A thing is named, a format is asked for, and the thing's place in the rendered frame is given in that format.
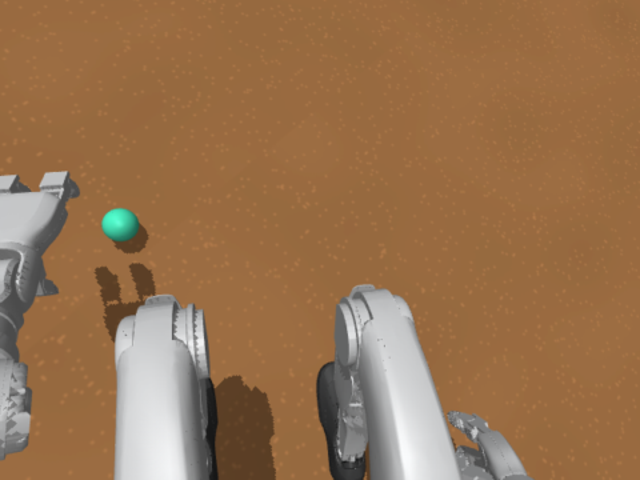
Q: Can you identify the left robot hand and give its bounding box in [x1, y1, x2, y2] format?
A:
[0, 171, 80, 297]

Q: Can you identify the ball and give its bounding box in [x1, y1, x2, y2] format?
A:
[102, 208, 139, 242]

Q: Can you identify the right robot hand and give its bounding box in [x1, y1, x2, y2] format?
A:
[447, 411, 528, 480]

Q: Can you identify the right robot foot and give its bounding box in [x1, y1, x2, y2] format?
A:
[316, 362, 366, 480]

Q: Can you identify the left robot arm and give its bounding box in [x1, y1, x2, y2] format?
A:
[0, 242, 43, 461]

